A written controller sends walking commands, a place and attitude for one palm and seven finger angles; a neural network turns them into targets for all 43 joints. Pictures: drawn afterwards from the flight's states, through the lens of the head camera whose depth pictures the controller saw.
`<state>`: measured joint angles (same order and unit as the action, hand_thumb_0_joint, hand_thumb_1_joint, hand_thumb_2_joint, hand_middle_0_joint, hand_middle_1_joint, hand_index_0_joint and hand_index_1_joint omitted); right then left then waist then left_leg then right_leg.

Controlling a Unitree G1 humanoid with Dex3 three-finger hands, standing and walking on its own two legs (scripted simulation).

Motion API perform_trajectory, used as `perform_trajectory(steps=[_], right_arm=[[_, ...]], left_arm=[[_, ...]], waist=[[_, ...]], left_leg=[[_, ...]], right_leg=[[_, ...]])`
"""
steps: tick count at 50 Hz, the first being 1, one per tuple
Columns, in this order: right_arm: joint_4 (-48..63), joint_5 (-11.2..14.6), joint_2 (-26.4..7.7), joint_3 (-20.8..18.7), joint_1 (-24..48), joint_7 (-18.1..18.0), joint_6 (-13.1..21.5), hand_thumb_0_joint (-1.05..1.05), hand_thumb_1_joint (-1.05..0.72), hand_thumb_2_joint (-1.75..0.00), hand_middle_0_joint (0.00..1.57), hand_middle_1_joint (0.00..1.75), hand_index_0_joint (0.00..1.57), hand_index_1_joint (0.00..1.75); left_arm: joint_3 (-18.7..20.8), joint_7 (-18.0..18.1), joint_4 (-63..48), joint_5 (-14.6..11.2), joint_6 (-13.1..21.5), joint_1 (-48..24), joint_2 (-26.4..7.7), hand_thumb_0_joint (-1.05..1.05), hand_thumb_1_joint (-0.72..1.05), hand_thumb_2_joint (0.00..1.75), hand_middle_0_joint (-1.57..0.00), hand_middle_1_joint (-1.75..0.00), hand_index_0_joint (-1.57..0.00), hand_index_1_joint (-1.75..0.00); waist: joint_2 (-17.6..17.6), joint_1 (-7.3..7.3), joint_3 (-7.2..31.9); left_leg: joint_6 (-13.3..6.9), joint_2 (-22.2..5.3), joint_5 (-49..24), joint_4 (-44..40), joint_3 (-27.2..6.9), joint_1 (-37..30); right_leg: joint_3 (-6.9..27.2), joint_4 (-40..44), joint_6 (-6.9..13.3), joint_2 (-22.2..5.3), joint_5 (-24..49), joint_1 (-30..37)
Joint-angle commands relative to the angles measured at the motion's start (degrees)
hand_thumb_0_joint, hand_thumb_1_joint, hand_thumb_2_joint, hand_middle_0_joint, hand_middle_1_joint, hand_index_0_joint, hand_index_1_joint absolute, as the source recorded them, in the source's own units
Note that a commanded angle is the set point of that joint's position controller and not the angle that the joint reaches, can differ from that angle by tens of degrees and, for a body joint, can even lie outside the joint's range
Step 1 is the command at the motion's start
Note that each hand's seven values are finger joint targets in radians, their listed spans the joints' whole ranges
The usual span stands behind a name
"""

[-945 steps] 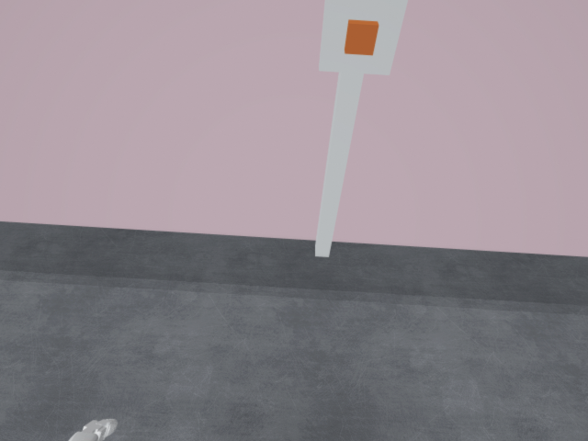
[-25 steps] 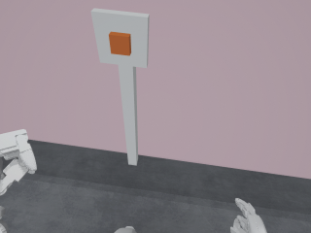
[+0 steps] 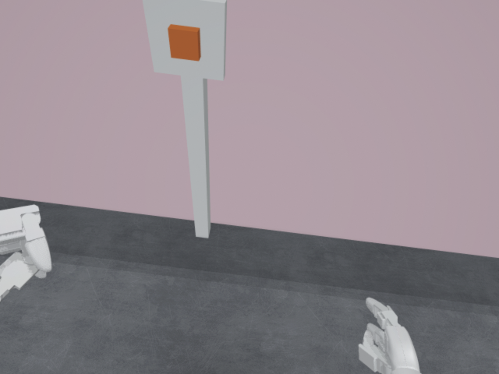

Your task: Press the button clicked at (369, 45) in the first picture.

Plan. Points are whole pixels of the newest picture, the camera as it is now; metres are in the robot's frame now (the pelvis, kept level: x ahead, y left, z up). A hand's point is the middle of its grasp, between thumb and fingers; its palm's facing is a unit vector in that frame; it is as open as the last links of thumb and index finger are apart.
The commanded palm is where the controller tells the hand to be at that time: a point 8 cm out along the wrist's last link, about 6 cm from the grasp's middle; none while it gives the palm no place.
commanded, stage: stop stepping back and stand still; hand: left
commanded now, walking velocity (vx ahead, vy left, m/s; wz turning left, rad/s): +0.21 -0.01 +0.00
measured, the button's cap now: (185, 42) +0.77 +0.20 +0.16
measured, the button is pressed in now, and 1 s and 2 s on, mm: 0 0 0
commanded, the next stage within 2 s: let the arm hang, fingers relaxed in 1.50 s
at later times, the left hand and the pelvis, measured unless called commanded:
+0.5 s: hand out of the picture +0.07 +0.25 +0.18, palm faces +0.43 -0.80 -0.41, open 3.1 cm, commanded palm +0.00 +0.28 +0.18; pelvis -0.12 +0.00 +0.00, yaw +2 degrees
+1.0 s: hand out of the picture +0.04 +0.23 +0.18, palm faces +0.47 -0.76 -0.44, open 3.1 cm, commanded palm -0.02 +0.27 +0.18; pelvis -0.13 -0.01 +0.00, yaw +4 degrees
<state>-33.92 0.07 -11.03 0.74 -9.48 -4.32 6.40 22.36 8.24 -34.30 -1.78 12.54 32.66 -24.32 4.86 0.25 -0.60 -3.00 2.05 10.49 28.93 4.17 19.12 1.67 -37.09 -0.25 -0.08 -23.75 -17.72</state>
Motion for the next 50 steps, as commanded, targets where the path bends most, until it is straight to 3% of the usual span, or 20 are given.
perform_trajectory(steps=[1, 5, 6, 8, 10, 13, 17, 18, 19, 20, 23, 25, 29, 30, 32, 34, 39, 44, 47, 50], right_arm=[[9.1, -0.6, -7.5, -2.4, 1.4, 0.3, 3.8, 0.0, -0.9, -0.9, 0.2, 0.3, 0.2, 0.3], [10.7, 0.0, -8.1, -3.0, 3.6, 0.4, 2.0, 0.0, -0.9, -0.9, 0.2, 0.3, 0.2, 0.3], [10.7, -0.3, -7.8, -3.2, 3.9, 0.3, 1.3, 0.0, -0.9, -0.9, 0.2, 0.3, 0.2, 0.3], [9.4, -0.4, -8.0, -4.4, 3.7, -0.2, -0.1, 0.0, -0.9, -0.9, 0.2, 0.3, 0.2, 0.3], [7.1, -1.1, -8.6, -4.3, 2.8, 0.1, 0.2, 0.0, -0.9, -0.9, 0.2, 0.3, 0.2, 0.3], [6.7, -1.8, -6.1, -2.3, 2.0, -0.5, 0.3, 0.0, -0.9, -0.9, 0.2, 0.3, 0.2, 0.3], [5.5, -1.5, -7.4, -2.5, 0.4, -1.9, 2.8, 0.0, -0.9, -0.9, 0.2, 0.3, 0.2, 0.3], [6.0, -1.5, -8.6, -3.0, -0.4, -2.1, 3.2, 0.0, -0.9, -0.9, 0.2, 0.3, 0.2, 0.3], [6.7, -1.6, -10.2, -3.4, -0.7, -1.9, 3.6, 0.0, -0.9, -0.9, 0.2, 0.3, 0.2, 0.3], [7.6, -1.3, -8.8, -3.3, -0.5, -1.5, 4.1, 0.0, -0.9, -0.9, 0.2, 0.3, 0.2, 0.3], [6.6, -0.9, -7.6, -3.8, 2.0, 0.7, 4.4, 0.0, -0.9, -0.9, 0.2, 0.3, 0.2, 0.3], [6.1, -0.2, -7.6, -3.7, 2.8, 1.0, 4.5, 0.0, -0.9, -0.9, 0.2, 0.3, 0.2, 0.3], [5.9, -1.3, -7.7, -3.5, 1.9, -0.2, 2.7, 0.0, -0.9, -0.9, 0.2, 0.3, 0.2, 0.3], [5.9, -1.1, -7.0, -3.3, 2.2, -0.5, 2.2, 0.0, -0.9, -0.9, 0.2, 0.3, 0.2, 0.3], [6.5, -0.1, -7.6, -4.6, 4.0, -0.3, 1.8, 0.0, -0.9, -0.9, 0.2, 0.3, 0.2, 0.3], [2.8, -2.1, -7.1, -4.1, 0.7, 0.4, 2.6, 0.0, -0.9, -0.9, 0.2, 0.3, 0.2, 0.3], [3.5, -1.1, -5.9, -3.3, 2.0, -0.6, 2.9, 0.0, -0.9, -0.9, 0.2, 0.3, 0.2, 0.3], [4.9, -1.3, -6.0, -3.2, 1.1, -2.1, 5.0, 0.0, -0.9, -0.9, 0.2, 0.3, 0.2, 0.3], [6.9, -0.9, -8.6, -3.9, 0.8, -1.7, 4.6, 0.0, -0.9, -0.9, 0.2, 0.3, 0.2, 0.3], [6.1, -0.3, -7.5, -3.7, 0.8, -0.7, 4.5, 0.0, -0.9, -0.9, 0.2, 0.3, 0.2, 0.3]], left_arm=[[6.2, 1.1, -14.9, -0.6, 2.8, 3.7, -7.3, 0.0, 0.9, 0.9, -1.3, -1.5, -1.3, -1.5], [6.1, 1.5, -12.0, 0.6, 1.6, 5.3, -7.0, 0.0, 0.9, 0.9, -1.3, -1.5, -1.3, -1.5], [5.5, 1.5, -10.3, 0.7, 1.5, 4.4, -6.9, 0.0, 0.9, 0.9, -1.3, -1.5, -1.3, -1.5], [5.4, 1.8, -10.4, 0.5, 1.2, 2.0, -7.9, 0.0, 0.9, 0.9, -1.3, -1.5, -1.3, -1.5], [5.4, 1.4, -11.4, 0.5, 2.4, -4.9, -7.5, 0.0, 0.9, 0.9, -1.3, -1.5, -1.3, -1.5], [3.6, 1.9, -6.2, 1.1, 2.4, -4.3, -5.7, 0.0, 0.9, 0.9, -1.3, -1.5, -1.3, -1.5], [1.1, 3.0, -6.6, 1.7, 2.4, -6.5, -4.4, 0.0, 0.9, 0.9, -1.3, -1.5, -1.3, -1.5], [1.1, 3.1, -8.9, 1.5, 2.7, -7.5, -4.7, 0.0, 0.9, 0.9, -1.3, -1.5, -1.3, -1.5], [1.6, 3.2, -12.1, 1.5, 3.4, -8.6, -4.6, 0.0, 0.9, 0.9, -1.3, -1.5, -1.3, -1.5], [2.8, 3.2, -13.7, 2.5, 3.8, -8.8, -6.5, 0.0, 0.9, 0.9, -1.3, -1.5, -1.3, -1.5], [7.1, 2.1, -11.5, 2.3, 4.5, -2.2, -8.6, 0.0, 0.9, 0.9, -1.3, -1.5, -1.3, -1.5], [5.5, 1.8, -10.9, 2.2, 4.3, 0.0, -6.5, 0.0, 0.9, 0.9, -1.3, -1.5, -1.3, -1.5], [4.8, 1.9, -6.5, 2.0, 3.5, 1.8, -6.1, 0.0, 0.9, 0.9, -1.3, -1.5, -1.3, -1.5], [4.4, 1.8, -3.7, 2.1, 2.7, 2.1, -5.9, 0.0, 0.9, 0.9, -1.3, -1.5, -1.3, -1.5], [5.9, 1.3, -3.5, 1.5, 1.9, -2.3, -8.9, 0.0, 0.9, 0.9, -1.3, -1.5, -1.3, -1.5], [9.2, 0.1, -7.0, 1.0, 4.7, -8.0, -12.8, 0.0, 0.9, 0.9, -1.3, -1.5, -1.3, -1.5], [4.0, 0.6, -6.5, 1.2, 5.2, -2.5, -5.7, 0.0, 0.9, 0.9, -1.3, -1.5, -1.3, -1.5], [4.5, 2.9, -7.3, 1.3, 4.8, -1.0, -5.6, 0.0, 0.9, 0.9, -1.3, -1.5, -1.3, -1.5], [4.8, 3.0, -10.7, 1.0, 5.8, -2.0, -5.3, 0.0, 0.9, 0.9, -1.3, -1.5, -1.3, -1.5], [7.2, 2.1, -9.0, 0.9, 5.2, -0.2, -7.8, 0.0, 0.9, 0.9, -1.3, -1.5, -1.3, -1.5]], waist=[[-17.2, 0.01, 9.4], [-12.6, 0.19, 1.4], [-8.0, 0.49, -0.5], [10.9, -0.46, -0.8], [5.7, 1.53, 0.5], [-0.3, 1.77, 2.6], [-1.8, 1.43, 4.0], [-8.5, 1.85, 3.8], [-24.6, 1.94, 2.2], [-26.2, 1.93, -0.2], [-13.4, 0.59, -2.4], [-17.6, -0.54, -3.3], [-19.1, -1.1, 0.6], [-11.8, -1.77, -0.7], [14.9, -1.53, -3.1], [6.5, 2.27, 1.5], [2.9, 1.07, 1.8], [0.8, -0.06, 4.0], [-18.7, 0.02, 3.9], [-18.8, -0.26, 3.1]], left_leg=[[-2.3, -16.3, -5.1, -15.5, -17.5, -7.1], [0.9, -8.8, 29.1, -16.3, -9.2, 14.7], [2.2, -5.4, 27.9, -8.1, -6.6, 13.1], [3.6, 0.1, 16.3, 30.9, -3.7, 6.9], [3.3, -2.1, 12.1, 41.5, -5.8, 11.8], [1.7, -5.3, 10.9, 23.8, -2.8, 2.0], [0.4, -2.8, 13.5, -0.7, 1.7, -8.3], [-0.9, -4.5, 19.0, -8.1, -3.7, -8.7], [-5.3, -15.0, 30.8, -17.1, -22.8, -9.7], [-9.8, -23.8, 34.5, -21.9, -34.3, -5.6], [-10.9, -21.5, 28.5, -19.8, -28.0, 3.1], [-7.2, -16.9, 27.8, -18.7, -15.4, 8.3], [-2.5, -13.4, 30.1, -10.6, -7.7, 18.5], [-1.0, -9.8, 28.7, 0.5, -4.7, 22.5], [1.8, -1.0, 19.8, 39.1, -5.0, 27.9], [4.0, -5.5, 8.4, 45.1, -6.9, 19.5], [2.2, -5.2, 6.6, 23.7, -2.0, 6.8], [0.6, -2.3, 8.5, -3.6, 3.0, -8.3], [-4.6, -15.9, 2.7, -10.9, -16.9, -12.9], [-4.4, -16.4, -3.5, -10.2, -11.8, -5.6]], right_leg=[[-0.9, -2.3, -0.3, 0.1, -2.0, 2.5], [-4.0, 9.7, 1.5, 0.6, -1.4, 15.3], [0.1, 16.1, 3.6, -2.1, -9.1, 9.2], [27.9, 31.7, 12.8, -20.2, -31.2, -12.3], [24.0, 28.9, 13.1, -19.8, -20.6, -10.3], [9.2, 25.5, 8.5, -14.3, -17.7, -12.2], [2.9, 16.9, 5.6, -10.2, -15.8, -7.8], [1.1, 7.0, 4.0, -6.9, -13.9, -7.4], [-4.0, -10.6, 0.7, 0.5, -9.3, -14.4], [-4.6, -26.2, -0.5, 1.6, -6.5, -19.0], [-0.6, -32.9, -0.2, -2.9, 0.8, -18.9], [-4.9, -21.8, 0.0, -2.6, 4.1, -9.6], [-10.1, -0.6, 1.7, 1.8, -4.3, 15.4], [-6.4, 6.7, 2.8, 0.0, -7.0, 18.0], [37.0, 30.5, 11.1, -23.0, -22.9, 5.5], [27.2, 28.6, 12.2, -22.0, -10.9, -0.7], [9.4, 26.0, 8.2, -15.4, -9.5, -4.9], [6.0, 19.4, 6.4, -11.4, -8.1, -1.3], [-1.7, -0.7, 0.9, -2.1, 4.6, -6.7], [-5.4, -0.3, -0.3, -1.4, -0.4, -1.7]])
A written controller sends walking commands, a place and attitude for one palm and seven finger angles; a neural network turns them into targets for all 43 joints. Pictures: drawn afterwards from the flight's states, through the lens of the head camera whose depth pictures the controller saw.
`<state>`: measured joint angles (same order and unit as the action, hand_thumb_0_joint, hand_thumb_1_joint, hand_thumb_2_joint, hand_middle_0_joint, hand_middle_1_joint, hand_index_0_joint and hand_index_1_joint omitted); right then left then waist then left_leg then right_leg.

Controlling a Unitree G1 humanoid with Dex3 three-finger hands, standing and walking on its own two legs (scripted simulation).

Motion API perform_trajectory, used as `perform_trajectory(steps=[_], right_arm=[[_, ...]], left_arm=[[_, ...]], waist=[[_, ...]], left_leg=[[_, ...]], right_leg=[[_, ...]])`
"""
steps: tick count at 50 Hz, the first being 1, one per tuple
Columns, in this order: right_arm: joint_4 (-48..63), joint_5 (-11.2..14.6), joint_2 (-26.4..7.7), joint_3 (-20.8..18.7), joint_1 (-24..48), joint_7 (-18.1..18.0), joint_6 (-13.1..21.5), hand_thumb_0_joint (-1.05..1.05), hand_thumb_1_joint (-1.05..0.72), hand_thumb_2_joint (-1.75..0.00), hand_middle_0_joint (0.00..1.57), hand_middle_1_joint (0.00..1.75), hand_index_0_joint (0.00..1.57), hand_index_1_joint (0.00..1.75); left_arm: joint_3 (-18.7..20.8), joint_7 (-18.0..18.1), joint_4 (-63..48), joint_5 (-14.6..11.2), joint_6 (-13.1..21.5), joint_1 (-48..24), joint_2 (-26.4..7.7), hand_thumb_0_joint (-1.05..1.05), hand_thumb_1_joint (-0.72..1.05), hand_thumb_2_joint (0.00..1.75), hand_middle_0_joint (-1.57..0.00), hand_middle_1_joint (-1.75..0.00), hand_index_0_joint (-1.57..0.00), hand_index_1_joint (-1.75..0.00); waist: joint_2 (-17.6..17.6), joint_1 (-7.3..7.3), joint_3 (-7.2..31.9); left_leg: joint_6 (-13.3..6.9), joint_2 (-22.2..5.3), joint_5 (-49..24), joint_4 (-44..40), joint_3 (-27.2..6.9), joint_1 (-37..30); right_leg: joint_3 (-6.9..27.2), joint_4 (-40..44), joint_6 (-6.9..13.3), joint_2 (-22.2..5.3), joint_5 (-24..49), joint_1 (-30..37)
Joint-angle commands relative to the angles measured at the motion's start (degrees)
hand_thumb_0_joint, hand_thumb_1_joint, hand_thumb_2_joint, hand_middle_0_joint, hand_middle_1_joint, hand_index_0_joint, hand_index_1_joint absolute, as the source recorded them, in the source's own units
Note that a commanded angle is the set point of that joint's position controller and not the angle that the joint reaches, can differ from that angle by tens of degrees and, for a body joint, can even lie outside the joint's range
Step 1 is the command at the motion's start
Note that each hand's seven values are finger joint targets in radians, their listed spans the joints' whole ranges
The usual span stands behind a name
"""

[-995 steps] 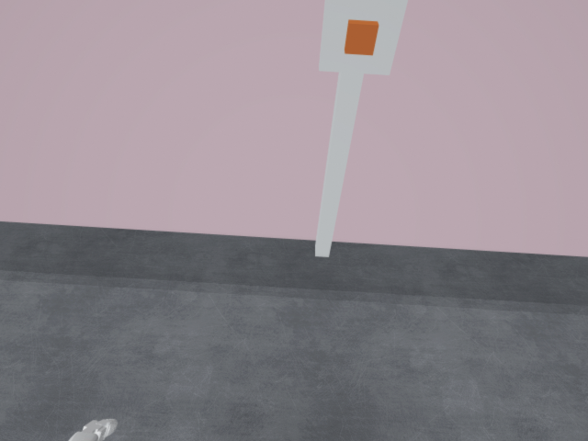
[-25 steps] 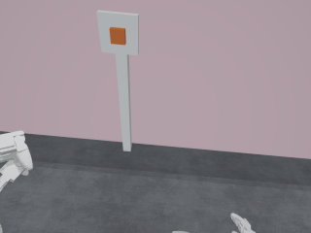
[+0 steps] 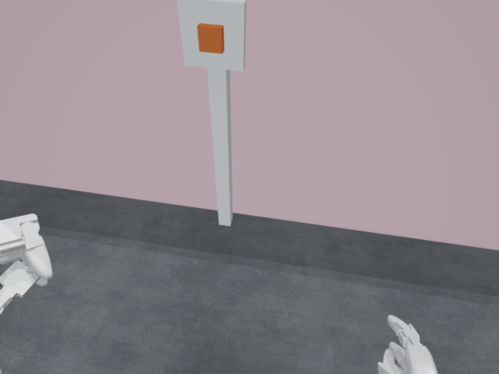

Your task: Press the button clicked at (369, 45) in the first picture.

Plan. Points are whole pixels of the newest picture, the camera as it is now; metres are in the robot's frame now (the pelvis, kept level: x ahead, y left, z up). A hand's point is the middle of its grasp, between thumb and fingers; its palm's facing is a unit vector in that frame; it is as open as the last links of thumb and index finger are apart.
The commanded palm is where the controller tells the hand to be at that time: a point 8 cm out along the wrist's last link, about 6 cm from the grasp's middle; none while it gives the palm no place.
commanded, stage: stop stepping back and stand still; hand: left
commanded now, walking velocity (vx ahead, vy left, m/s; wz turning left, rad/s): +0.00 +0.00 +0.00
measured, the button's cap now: (211, 38) +0.91 +0.16 +0.16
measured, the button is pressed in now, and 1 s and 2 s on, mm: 0 0 0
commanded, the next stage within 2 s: let the arm hang, fingers relaxed in 0.50 s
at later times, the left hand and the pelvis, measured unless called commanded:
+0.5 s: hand (47, 249) +0.22 +0.25 +0.17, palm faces +0.35 -0.81 -0.47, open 3.1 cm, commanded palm +0.15 +0.30 +0.19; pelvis +0.02 +0.02 +0.01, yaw -1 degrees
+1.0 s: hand out of the picture +0.01 +0.21 -0.17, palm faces -0.01 -0.97 -0.22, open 3.9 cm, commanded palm none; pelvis -0.03 +0.01 +0.01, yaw +1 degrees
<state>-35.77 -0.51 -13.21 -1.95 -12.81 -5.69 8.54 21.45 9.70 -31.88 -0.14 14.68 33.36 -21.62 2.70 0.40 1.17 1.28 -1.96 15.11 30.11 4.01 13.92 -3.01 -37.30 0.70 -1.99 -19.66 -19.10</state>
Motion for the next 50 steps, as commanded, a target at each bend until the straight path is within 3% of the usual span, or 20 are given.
perform_trajectory(steps=[1, 2, 3, 5, 6, 9, 11, 13, 14, 16, 23, 29, 30, 31, 33, 35, 39, 41, 44, 50], right_arm=[[8.2, 0.6, -5.1, -0.5, 4.6, 0.8, 2.3, 0.0, -0.9, -0.9, 0.2, 0.3, 0.2, 0.3], [8.3, 0.9, -5.2, -0.5, 4.1, 1.1, 2.1, 0.0, -0.9, -0.9, 0.2, 0.3, 0.2, 0.3], [8.6, 1.0, -5.1, -0.6, 4.3, 1.5, 1.9, 0.0, -0.9, -0.9, 0.2, 0.3, 0.2, 0.3], [9.0, 1.2, -4.6, -1.1, 4.4, 2.3, 1.2, 0.0, -0.9, -0.9, 0.2, 0.3, 0.2, 0.3], [8.9, 1.3, -4.5, -1.2, 4.4, 2.5, 0.8, 0.0, -0.9, -0.9, 0.2, 0.3, 0.2, 0.3], [8.8, 0.6, -3.4, 0.1, 4.8, 2.2, 0.2, 0.0, -0.9, -0.9, 0.2, 0.3, 0.2, 0.3], [9.0, 0.4, -3.7, 0.4, 5.2, 1.7, -0.1, 0.0, -0.9, -0.9, 0.2, 0.3, 0.2, 0.3], [9.8, 0.3, -5.2, -0.3, 5.6, 1.3, 0.0, 0.0, -0.9, -0.9, 0.2, 0.3, 0.2, 0.3], [10.0, 0.7, -5.4, -0.3, 5.6, 1.3, 0.1, 0.0, -0.9, -0.9, 0.2, 0.3, 0.2, 0.3], [9.9, 0.7, -4.5, 0.4, 6.1, 1.1, 0.4, 0.0, -0.9, -0.9, 0.2, 0.3, 0.2, 0.3], [9.7, 0.8, -4.6, -0.1, 4.7, 1.7, 0.5, 0.0, -0.9, -0.9, 0.2, 0.3, 0.2, 0.3], [10.6, 0.7, -4.7, 0.1, 6.0, 1.5, -0.6, 0.0, -0.9, -0.9, 0.2, 0.3, 0.2, 0.3], [-4.1, 1.5, -12.8, -2.8, 9.4, 6.8, 3.4, 0.0, -0.9, -0.9, 0.2, 0.3, 0.2, 0.3], [-3.8, 1.1, -14.9, -3.3, 5.2, 7.0, -1.5, 0.0, -0.9, -0.9, 0.2, 0.3, 0.2, 0.3], [-2.5, 0.5, -13.0, -2.4, 5.4, 6.7, -3.8, 0.0, -0.9, -0.9, 0.2, 0.3, 0.2, 0.3], [-2.3, -0.3, -12.8, -1.4, 5.9, 6.6, -4.8, 0.0, -0.9, -0.9, 0.2, 0.3, 0.2, 0.3], [-5.5, -0.7, -12.3, -0.9, 4.3, 6.1, -6.8, 0.0, -0.9, -0.9, 0.2, 0.3, 0.2, 0.3], [-8.0, -0.8, -10.1, -0.1, 3.0, 6.2, -7.9, 0.0, -0.9, -0.9, 0.2, 0.3, 0.2, 0.3], [-11.2, -1.0, -9.4, 0.5, 3.0, 6.0, -8.3, 0.0, -0.9, -0.9, 0.2, 0.3, 0.2, 0.3], [-16.4, -0.9, -9.3, -0.2, 0.1, 5.3, -9.2, 0.0, -0.9, -0.9, 0.2, 0.3, 0.2, 0.3]], left_arm=[[7.1, 0.5, -10.4, -0.5, 2.4, -0.5, -9.5, 0.0, 0.9, 0.9, -1.3, -1.5, -1.3, -1.5], [6.6, 0.4, -10.0, -0.3, 2.3, 0.1, -8.7, 0.0, 0.9, 0.9, -1.3, -1.5, -1.3, -1.5], [6.2, 0.2, -9.5, -0.5, 2.2, 0.5, -8.6, 0.0, 0.9, 0.9, -1.3, -1.5, -1.3, -1.5], [5.5, 0.0, -9.1, -1.2, 1.8, 1.1, -8.2, 0.0, 0.9, 0.9, -1.3, -1.5, -1.3, -1.5], [6.0, 0.1, -8.9, -1.3, 1.8, 1.5, -8.9, 0.0, 0.9, 0.9, -1.3, -1.5, -1.3, -1.5], [7.1, 0.5, -10.3, -0.9, 2.2, 2.5, -9.3, 0.0, 0.9, 0.9, -1.3, -1.5, -1.3, -1.5], [6.9, 0.7, -11.6, -1.3, 2.2, 2.8, -8.8, 0.0, 0.9, 0.9, -1.3, -1.5, -1.3, -1.5], [6.9, 0.7, -12.9, -1.5, 2.7, 3.1, -8.9, 0.0, 0.9, 0.9, -1.3, -1.5, -1.3, -1.5], [6.4, 0.5, -13.0, -1.5, 2.7, 3.0, -9.1, 0.0, 0.9, 0.9, -1.3, -1.5, -1.3, -1.5], [5.9, 0.2, -13.3, -1.2, 2.3, 1.7, -8.7, 0.0, 0.9, 0.9, -1.3, -1.5, -1.3, -1.5], [5.6, 0.1, -11.1, -1.6, 2.0, 4.2, -8.1, 0.0, 0.9, 0.9, -1.3, -1.5, -1.3, -1.5], [6.6, 0.0, -10.9, -2.1, 1.8, 5.3, -8.4, 0.0, 0.9, 0.9, -1.3, -1.5, -1.3, -1.5], [-17.6, -7.5, 36.6, 1.9, -5.9, -6.1, -2.4, 0.0, 0.9, 0.9, -1.3, -1.5, -1.3, -1.5], [-14.3, -9.0, 37.6, 2.0, -11.8, -8.0, -3.1, 0.0, 0.9, 0.9, -1.26, -1.46, -1.26, -1.46], [-14.4, -9.5, 39.9, 2.1, -13.6, -9.5, -1.8, 0.0, 0.9, 0.9, -1.19, -1.38, -1.19, -1.38], [-15.4, -9.6, 45.7, 2.3, -13.7, -13.3, -2.8, 0.0, 0.9, 0.9, -1.12, -1.3, -1.12, -1.3], [-16.7, -9.4, 60.0, 2.3, -13.8, -19.1, -4.9, 0.0, 0.9, 0.9, -0.97, -1.14, -0.97, -1.14], [-18.0, -9.1, 65.9, 1.8, -14.3, -21.0, -4.2, 0.0, 0.9, 0.9, -0.9, -1.06, -0.9, -1.06], [-19.1, -9.0, 73.2, 1.4, -14.5, -21.2, -3.0, 0.0, 0.9, 0.9, -0.79, -0.94, -0.79, -0.94], [-18.4, -8.8, 83.9, 1.3, -14.3, -19.0, -2.9, 0.0, 0.9, 0.9, -0.57, -0.7, -0.57, -0.7]], waist=[[-15.6, -0.23, -1.6], [-12.7, -0.06, -1.4], [-6.6, 0.2, -1.1], [5.6, 0.74, 0.7], [8.2, 0.35, 1.0], [5.1, 0.25, 3.6], [1.2, 0.82, 5.4], [-7.1, -0.57, 6.6], [-8.4, -1.01, 6.5], [-10.8, -0.56, 3.1], [-4.5, -0.01, 7.4], [-5.6, -0.2, 4.5], [-6.2, 3.08, -0.5], [-8.7, 1.45, 1.3], [-9.2, 0.55, 0.8], [-1.5, -0.22, 0.7], [9.5, 0.61, 2.7], [4.0, 1.31, 2.2], [-8.2, 0.57, 1.0], [-10.1, -0.44, -2.1]], left_leg=[[-7.7, -10.9, -7.1, -9.4, -9.1, 4.7], [-6.3, -8.1, -7.1, -5.8, -5.7, 6.5], [-4.6, -4.5, -5.7, -1.5, -3.2, 8.3], [-1.5, 1.5, 2.6, 9.3, -0.3, 9.1], [-1.3, 1.3, 6.9, 13.8, -1.6, 10.5], [-2.2, -0.3, 6.7, 5.8, -3.4, 7.7], [-2.2, 0.1, -7.3, -5.4, -3.1, -0.9], [-4.1, -6.7, -21.9, -8.1, -10.3, -5.2], [-4.7, -8.5, -21.1, -8.7, -11.3, -4.5], [-4.4, -7.4, -20.9, -8.8, -9.2, -0.6], [-1.8, -3.3, -20.1, -3.8, -4.5, -1.6], [-2.1, -3.2, -11.5, -7.4, -5.6, 1.2], [-2.0, -5.2, -17.2, 0.5, -5.9, 1.1], [-2.6, -6.3, -16.5, -2.3, -7.1, 2.9], [-5.0, -8.1, -9.7, -5.3, -10.3, 8.9], [-5.8, -7.8, -6.9, -6.5, -12.3, 10.7], [-4.0, -2.0, -3.8, -1.1, -8.0, 3.2], [-3.2, -0.9, -3.3, -0.4, -6.5, 0.0], [-3.3, -3.1, -1.2, -6.8, -8.8, 1.6], [-3.2, -3.0, 9.2, -10.1, -8.8, 4.8]], right_leg=[[-0.7, 4.4, -1.1, 0.3, 0.6, 3.9], [0.6, 8.5, -0.7, 0.2, 8.0, 7.4], [5.5, 11.3, 0.4, -1.9, 14.8, 9.6], [19.5, 18.4, 4.9, -11.8, 16.6, 7.7], [22.2, 20.5, 6.8, -14.5, 19.9, 9.4], [14.7, 15.4, 6.5, -12.8, 29.6, 12.4], [8.5, 10.8, 3.1, -7.7, 25.4, 10.7], [3.9, 6.5, -0.6, -1.6, 18.0, 8.1], [3.3, 6.8, -1.2, -0.6, 12.9, 7.5], [2.1, 7.3, -1.3, -0.3, 16.1, 9.0], [5.9, 10.8, 0.2, -2.9, 29.8, 13.4], [5.8, 13.2, 0.0, -1.9, 19.3, 11.2], [1.8, 6.4, 0.7, -4.6, 18.9, -0.6], [4.3, 7.5, 0.7, -4.7, 14.3, -0.1], [2.2, 3.3, 0.2, -2.0, 4.9, 1.1], [3.3, 3.7, 0.8, -1.1, 3.5, 3.7], [9.4, 13.1, 3.6, -6.5, 6.2, 2.4], [10.1, 15.2, 4.5, -7.6, 4.2, 0.3], [7.7, 14.3, 2.8, -4.5, 0.5, 3.0], [7.5, 18.8, 3.0, -4.0, -4.5, 6.0]])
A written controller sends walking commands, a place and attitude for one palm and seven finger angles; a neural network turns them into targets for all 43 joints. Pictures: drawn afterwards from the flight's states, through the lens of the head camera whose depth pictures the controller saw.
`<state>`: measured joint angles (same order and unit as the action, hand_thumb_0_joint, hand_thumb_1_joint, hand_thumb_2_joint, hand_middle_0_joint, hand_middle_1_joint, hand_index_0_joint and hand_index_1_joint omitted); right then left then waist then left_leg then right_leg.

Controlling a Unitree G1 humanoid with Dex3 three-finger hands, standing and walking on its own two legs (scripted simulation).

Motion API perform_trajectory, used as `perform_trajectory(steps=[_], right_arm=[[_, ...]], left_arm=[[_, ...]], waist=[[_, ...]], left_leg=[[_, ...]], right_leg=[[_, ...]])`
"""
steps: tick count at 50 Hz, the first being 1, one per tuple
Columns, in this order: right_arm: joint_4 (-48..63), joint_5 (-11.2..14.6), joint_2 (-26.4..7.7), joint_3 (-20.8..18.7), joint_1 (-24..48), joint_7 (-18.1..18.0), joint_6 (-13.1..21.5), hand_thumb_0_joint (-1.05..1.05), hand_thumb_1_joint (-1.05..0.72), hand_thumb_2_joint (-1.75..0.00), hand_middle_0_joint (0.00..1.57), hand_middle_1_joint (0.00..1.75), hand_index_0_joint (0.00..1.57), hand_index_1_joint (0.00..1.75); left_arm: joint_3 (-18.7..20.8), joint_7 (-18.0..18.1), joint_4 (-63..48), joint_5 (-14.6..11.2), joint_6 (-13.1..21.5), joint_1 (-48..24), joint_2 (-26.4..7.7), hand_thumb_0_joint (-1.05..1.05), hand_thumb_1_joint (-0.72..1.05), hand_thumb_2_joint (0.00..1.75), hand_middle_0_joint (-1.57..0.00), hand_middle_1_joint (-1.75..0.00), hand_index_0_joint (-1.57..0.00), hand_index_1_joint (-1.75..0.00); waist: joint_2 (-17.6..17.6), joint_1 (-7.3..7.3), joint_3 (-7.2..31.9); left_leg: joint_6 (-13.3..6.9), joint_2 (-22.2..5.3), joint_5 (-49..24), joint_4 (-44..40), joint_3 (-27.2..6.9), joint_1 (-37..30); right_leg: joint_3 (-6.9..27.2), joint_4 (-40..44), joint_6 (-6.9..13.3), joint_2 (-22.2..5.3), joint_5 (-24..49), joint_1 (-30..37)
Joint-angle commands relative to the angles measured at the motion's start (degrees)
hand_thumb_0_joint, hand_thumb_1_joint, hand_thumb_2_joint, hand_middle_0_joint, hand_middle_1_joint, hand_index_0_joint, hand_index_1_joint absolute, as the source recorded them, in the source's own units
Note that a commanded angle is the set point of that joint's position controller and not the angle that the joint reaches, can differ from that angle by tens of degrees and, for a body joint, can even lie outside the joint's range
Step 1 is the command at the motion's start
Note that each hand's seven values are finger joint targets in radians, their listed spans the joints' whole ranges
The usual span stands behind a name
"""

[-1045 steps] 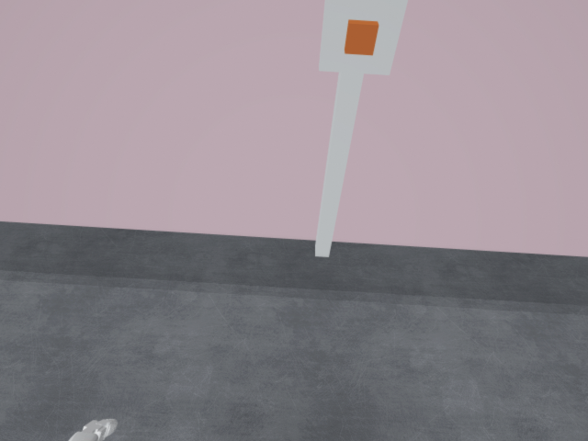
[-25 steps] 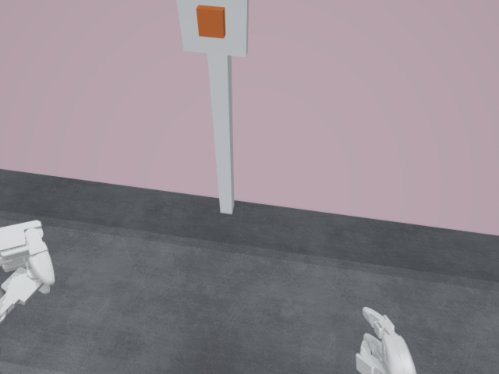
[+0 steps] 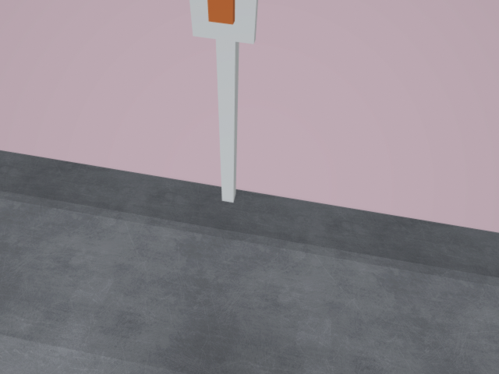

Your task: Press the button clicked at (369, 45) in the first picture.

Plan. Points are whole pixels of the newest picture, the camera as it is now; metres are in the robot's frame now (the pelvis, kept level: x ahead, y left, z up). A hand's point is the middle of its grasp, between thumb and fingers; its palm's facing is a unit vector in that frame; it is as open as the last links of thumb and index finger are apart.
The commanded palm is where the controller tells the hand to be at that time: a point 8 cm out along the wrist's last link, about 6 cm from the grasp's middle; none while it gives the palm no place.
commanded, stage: let the arm hang, fingers relaxed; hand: left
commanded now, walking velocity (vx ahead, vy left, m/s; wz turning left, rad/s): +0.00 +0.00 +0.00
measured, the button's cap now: (221, 7) +0.94 +0.13 +0.15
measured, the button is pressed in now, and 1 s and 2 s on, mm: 0 0 0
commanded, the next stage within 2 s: stand and wait in 0.70 s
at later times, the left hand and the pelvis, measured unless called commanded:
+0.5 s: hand out of the picture +0.09 +0.24 -0.15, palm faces -0.01 -0.95 -0.32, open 7.3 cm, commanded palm none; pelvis +0.01 +0.01 +0.01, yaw -1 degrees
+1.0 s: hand out of the picture +0.13 +0.23 -0.14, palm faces -0.02 -0.94 -0.34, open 7.4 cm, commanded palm none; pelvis +0.05 -0.01 +0.01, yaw +0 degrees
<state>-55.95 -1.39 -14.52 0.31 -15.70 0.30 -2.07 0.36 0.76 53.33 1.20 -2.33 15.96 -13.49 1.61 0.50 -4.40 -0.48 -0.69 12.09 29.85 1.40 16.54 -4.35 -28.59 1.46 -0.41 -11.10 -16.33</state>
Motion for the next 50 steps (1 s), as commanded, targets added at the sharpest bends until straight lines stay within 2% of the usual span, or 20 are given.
perform_trajectory(steps=[1, 6, 9, 10, 14, 19, 21, 24, 30, 31, 38, 40, 44, 50], right_arm=[[2.7, 0.0, -7.8, -2.5, 2.1, -0.7, 1.4, 0.0, -0.9, -0.9, 0.2, 0.3, 0.2, 0.3], [-0.9, 0.0, -8.0, -3.1, -1.5, -1.0, 1.3, 0.0, -0.9, -0.9, 0.2, 0.3, 0.2, 0.3], [-2.4, 0.0, -8.1, -3.3, -2.2, -1.2, 1.5, 0.0, -0.9, -0.9, 0.2, 0.3, 0.2, 0.3], [-2.6, 0.1, -8.5, -3.4, -1.9, -1.2, 1.5, 0.0, -0.9, -0.9, 0.2, 0.3, 0.2, 0.3], [-3.7, -0.1, -8.7, -3.4, -1.1, -1.2, 1.9, 0.0, -0.9, -0.9, 0.2, 0.3, 0.2, 0.3], [-4.4, 0.0, -9.6, -3.4, 1.3, -1.1, 2.4, 0.0, -0.9, -0.9, 0.2, 0.3, 0.2, 0.3], [-4.5, 0.1, -9.8, -3.3, 2.3, -1.1, 2.7, 0.0, -0.9, -0.9, 0.2, 0.3, 0.2, 0.3], [-4.8, 0.1, -10.4, -3.2, 3.7, -1.1, 2.9, 0.0, -0.9, -0.9, 0.2, 0.3, 0.2, 0.3], [-4.9, 0.5, -11.5, -3.1, 6.2, -1.1, 3.3, 0.0, -0.9, -0.9, 0.2, 0.3, 0.2, 0.3], [-5.0, 0.4, -11.5, -3.0, 6.8, -1.1, 3.3, 0.0, -0.9, -0.9, 0.2, 0.3, 0.2, 0.3], [-5.2, 0.5, -13.0, -2.8, 9.2, -1.2, 3.4, 0.0, -0.9, -0.9, 0.2, 0.3, 0.2, 0.3], [-5.0, 0.6, -13.4, -2.9, 9.6, -1.2, 3.2, 0.0, -0.9, -0.9, 0.2, 0.3, 0.2, 0.3], [-5.1, 0.5, -14.0, -2.7, 10.4, -1.2, 3.1, 0.0, -0.9, -0.9, 0.2, 0.3, 0.2, 0.3], [-5.0, 0.6, -14.7, -2.8, 10.9, -1.2, 3.0, 0.0, -0.9, -0.9, 0.2, 0.3, 0.2, 0.3]], left_arm=[[2.6, 0.1, 0.0, -0.1, 2.7, -2.0, -11.0, 0.0, 0.9, 0.9, -0.53, -0.66, -0.53, -0.66], [2.9, 0.1, 4.0, -0.2, 2.8, -3.9, -11.4, 0.0, 0.9, 0.9, -0.35, -0.46, -0.35, -0.46], [3.1, 0.2, 5.6, -0.2, 2.7, -4.5, -11.6, 0.0, 0.9, 0.9, -0.24, -0.34, -0.24, -0.34], [3.1, 0.2, 6.1, -0.2, 2.8, -4.6, -11.7, 0.0, 0.9, 0.9, -0.2, -0.3, -0.2, -0.3], [3.3, 0.2, 7.4, -0.3, 2.8, -5.4, -11.9, 0.0, 0.9, 0.9, -0.2, -0.3, -0.2, -0.3], [3.3, 0.1, 8.1, -0.3, 3.1, -6.8, -12.5, 0.0, 0.9, 0.9, -0.2, -0.3, -0.2, -0.3], [3.2, 0.1, 8.2, -0.2, 3.3, -7.5, -12.7, 0.0, 0.9, 0.9, -0.2, -0.3, -0.2, -0.3], [3.1, 0.1, 8.3, -0.3, 3.5, -8.8, -13.0, 0.0, 0.9, 0.9, -0.2, -0.3, -0.2, -0.3], [2.9, 0.1, 8.6, -0.3, 4.3, -10.3, -13.8, 0.0, 0.9, 0.9, -0.2, -0.3, -0.2, -0.3], [2.8, 0.1, 8.6, -0.4, 4.3, -10.9, -13.9, 0.0, 0.9, 0.9, -0.2, -0.3, -0.2, -0.3], [2.7, 0.1, 8.8, -0.5, 4.6, -12.2, -14.9, 0.0, 0.9, 0.9, -0.2, -0.3, -0.2, -0.3], [2.8, 0.1, 8.8, -0.4, 4.7, -12.3, -15.1, 0.0, 0.9, 0.9, -0.2, -0.3, -0.2, -0.3], [2.7, 0.1, 8.9, -0.5, 4.6, -12.9, -15.5, 0.0, 0.9, 0.9, -0.2, -0.3, -0.2, -0.3], [2.8, 0.2, 8.8, -0.5, 4.9, -12.7, -16.2, 0.0, 0.9, 0.9, -0.2, -0.3, -0.2, -0.3]], waist=[[-7.5, -0.29, 3.6], [-1.6, 0.37, 1.6], [-0.8, 0.34, 0.6], [-1.7, 0.26, 0.3], [-1.2, -0.16, -0.4], [-2.7, -0.54, 0.4], [-2.1, -0.6, 1.0], [-3.4, -0.49, 1.6], [-2.6, -0.19, 5.5], [-2.4, -0.06, 5.2], [-3.5, 0.12, 6.7], [-2.4, 0.22, 6.7], [-2.4, 0.24, 5.6], [-1.8, 0.27, 7.9]], left_leg=[[-1.4, -4.2, 12.5, -9.8, -6.0, 1.6], [-1.6, -4.3, 11.1, -9.0, -5.6, -0.6], [-1.8, -4.7, 10.9, -9.7, -5.8, -0.8], [-1.8, -4.8, 10.9, -9.9, -5.8, -0.8], [-2.0, -5.5, 11.2, -12.4, -6.9, 0.6], [-1.9, -6.0, 10.1, -14.4, -7.7, 0.4], [-1.8, -6.2, 7.4, -14.5, -7.4, -0.3], [-1.6, -6.4, 4.8, -15.1, -7.5, -1.5], [-1.1, -6.5, -5.7, -13.4, -6.0, -6.7], [-1.0, -6.6, -6.4, -13.5, -5.9, -7.0], [-0.5, -6.9, -9.6, -13.8, -5.5, -9.5], [-0.5, -7.0, -9.4, -13.7, -5.4, -10.2], [-0.3, -7.0, -8.8, -14.4, -5.3, -10.2], [-0.3, -7.1, -10.9, -13.7, -4.7, -12.5]], right_leg=[[9.0, 10.8, 2.4, -5.8, -14.2, 2.8], [9.3, 13.3, 2.8, -6.5, -17.6, -0.2], [9.0, 13.4, 2.6, -6.3, -17.6, -0.7], [9.2, 13.3, 2.6, -6.0, -17.5, -0.9], [8.5, 12.2, 2.2, -5.7, -14.9, 1.0], [8.1, 11.3, 1.9, -5.8, -11.3, 3.4], [7.9, 11.2, 1.8, -5.9, -8.5, 4.5], [7.7, 11.0, 1.6, -6.1, -5.8, 5.3], [7.7, 11.4, 1.4, -6.9, 2.6, 7.7], [7.5, 11.6, 1.3, -7.1, 3.8, 7.9], [7.4, 12.2, 1.2, -7.5, 8.4, 9.8], [7.4, 12.6, 1.1, -7.3, 8.4, 9.5], [7.6, 13.4, 1.1, -7.5, 8.1, 9.6], [7.8, 13.5, 1.1, -7.7, 12.1, 10.9]])
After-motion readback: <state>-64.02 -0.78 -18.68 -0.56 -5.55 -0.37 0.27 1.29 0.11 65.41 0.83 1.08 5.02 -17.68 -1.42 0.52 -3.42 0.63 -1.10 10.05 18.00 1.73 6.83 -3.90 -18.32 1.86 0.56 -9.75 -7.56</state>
